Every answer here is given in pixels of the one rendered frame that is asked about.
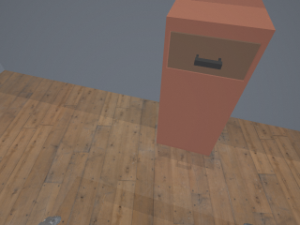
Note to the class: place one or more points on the drawer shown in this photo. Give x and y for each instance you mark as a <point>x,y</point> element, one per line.
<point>236,55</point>

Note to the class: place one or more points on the handle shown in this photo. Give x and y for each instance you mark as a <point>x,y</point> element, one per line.
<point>207,63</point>

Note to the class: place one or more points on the left robot hand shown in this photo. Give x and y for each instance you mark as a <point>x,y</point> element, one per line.
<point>51,220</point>

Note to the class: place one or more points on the cabinet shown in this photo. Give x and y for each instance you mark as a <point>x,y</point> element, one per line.
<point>195,107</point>

